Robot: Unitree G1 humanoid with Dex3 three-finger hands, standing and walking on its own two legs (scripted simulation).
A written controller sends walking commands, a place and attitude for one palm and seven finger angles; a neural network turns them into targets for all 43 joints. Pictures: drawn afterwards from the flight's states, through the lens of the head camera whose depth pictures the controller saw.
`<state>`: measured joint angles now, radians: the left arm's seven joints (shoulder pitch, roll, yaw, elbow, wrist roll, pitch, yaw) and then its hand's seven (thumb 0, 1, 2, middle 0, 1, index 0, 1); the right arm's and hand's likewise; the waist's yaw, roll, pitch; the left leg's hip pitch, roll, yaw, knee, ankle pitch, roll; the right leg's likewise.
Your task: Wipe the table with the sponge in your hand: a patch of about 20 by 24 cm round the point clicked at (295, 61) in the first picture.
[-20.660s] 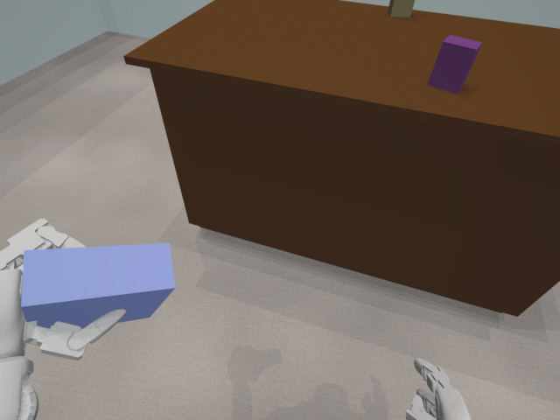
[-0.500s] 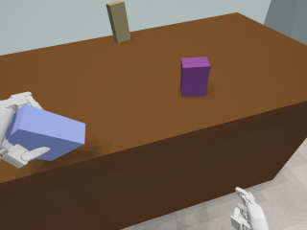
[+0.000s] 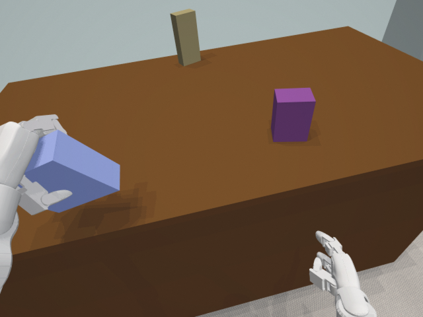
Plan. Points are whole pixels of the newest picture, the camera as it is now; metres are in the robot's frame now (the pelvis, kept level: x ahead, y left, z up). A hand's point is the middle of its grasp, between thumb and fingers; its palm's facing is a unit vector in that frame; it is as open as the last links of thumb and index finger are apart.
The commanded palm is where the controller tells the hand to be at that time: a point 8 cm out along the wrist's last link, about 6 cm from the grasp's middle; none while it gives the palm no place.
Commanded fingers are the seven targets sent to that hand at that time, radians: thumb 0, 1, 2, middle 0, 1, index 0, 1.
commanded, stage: turn the palm down, sponge in hand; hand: left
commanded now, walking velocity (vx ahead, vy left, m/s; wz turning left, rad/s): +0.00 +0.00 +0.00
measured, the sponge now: (69, 181) +0.24 +0.28 +0.18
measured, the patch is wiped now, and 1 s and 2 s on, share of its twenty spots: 0.00 0.00 0.00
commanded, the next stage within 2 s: move the sponge above the wiping area in 0.94 s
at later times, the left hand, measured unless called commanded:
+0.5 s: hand (25, 164) +0.21 +0.30 +0.25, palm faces +0.31 -0.10 -0.94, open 9.1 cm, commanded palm +0.16 +0.29 +0.31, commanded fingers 0.00 0.10 1.30 -1.20 -1.60 -1.20 -1.60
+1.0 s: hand (41, 169) +0.22 +0.28 +0.24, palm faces +0.27 -0.06 -0.96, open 9.1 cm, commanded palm +0.16 +0.27 +0.31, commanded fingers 0.00 0.10 1.30 -1.20 -1.60 -1.20 -1.60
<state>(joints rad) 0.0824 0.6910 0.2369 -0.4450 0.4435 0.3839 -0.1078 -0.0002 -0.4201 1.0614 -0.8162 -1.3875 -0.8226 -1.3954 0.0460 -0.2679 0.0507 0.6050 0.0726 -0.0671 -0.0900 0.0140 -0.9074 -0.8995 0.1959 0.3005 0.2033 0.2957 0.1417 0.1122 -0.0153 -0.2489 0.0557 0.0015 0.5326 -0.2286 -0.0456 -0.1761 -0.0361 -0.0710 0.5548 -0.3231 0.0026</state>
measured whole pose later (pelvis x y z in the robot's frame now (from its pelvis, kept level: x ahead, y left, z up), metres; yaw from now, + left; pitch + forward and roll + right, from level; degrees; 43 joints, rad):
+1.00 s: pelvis -0.03 -0.01 +0.00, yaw +0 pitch -5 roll +0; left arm -0.09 0.68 0.09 -0.36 0.72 0.42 -0.21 0.00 -0.42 1.06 -0.82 -1.39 -0.82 -1.40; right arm -0.02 -0.27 0.07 0.66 0.07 -0.06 -0.07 0.01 -0.91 -0.90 0.20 0.30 0.20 0.30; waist 0.16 0.14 -0.01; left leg -0.24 0.06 -0.01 0.48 -0.16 -0.05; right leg -0.19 -0.03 -0.07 0.54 -0.28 -0.01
